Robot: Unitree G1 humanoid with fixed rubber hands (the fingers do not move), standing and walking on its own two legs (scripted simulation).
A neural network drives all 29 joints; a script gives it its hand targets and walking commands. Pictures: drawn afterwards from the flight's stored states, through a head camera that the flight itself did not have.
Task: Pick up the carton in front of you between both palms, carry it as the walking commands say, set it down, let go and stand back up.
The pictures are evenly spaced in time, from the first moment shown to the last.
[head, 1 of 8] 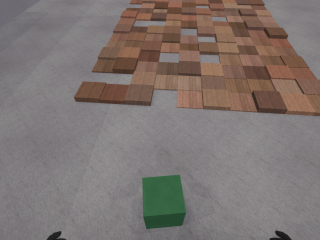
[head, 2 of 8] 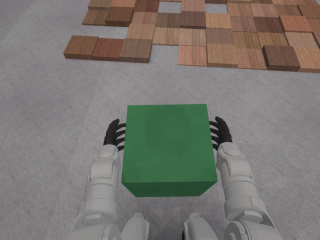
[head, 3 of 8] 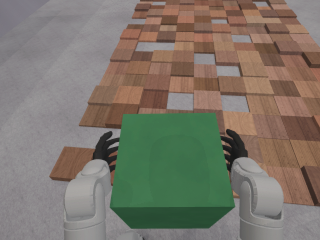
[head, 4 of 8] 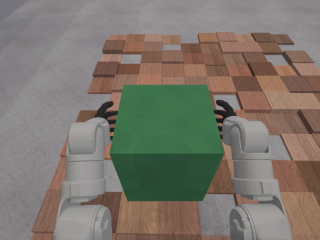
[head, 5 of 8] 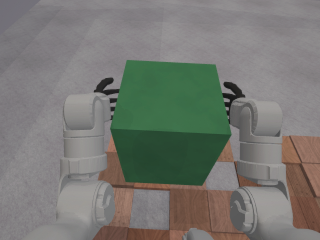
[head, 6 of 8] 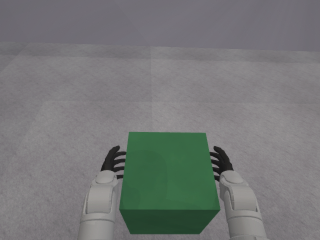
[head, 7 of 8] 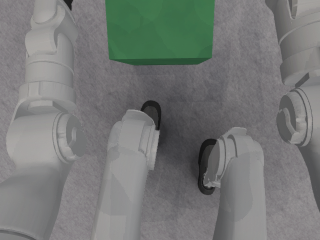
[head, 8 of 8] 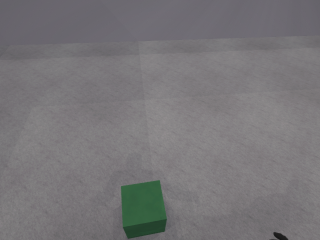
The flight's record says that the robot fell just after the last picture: no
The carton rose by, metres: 0.79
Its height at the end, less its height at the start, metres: +0.00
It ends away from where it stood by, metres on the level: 5.78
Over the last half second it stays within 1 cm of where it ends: yes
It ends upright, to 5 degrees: yes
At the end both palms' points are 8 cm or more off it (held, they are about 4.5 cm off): yes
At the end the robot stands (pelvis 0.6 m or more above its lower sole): yes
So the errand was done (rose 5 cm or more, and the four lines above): yes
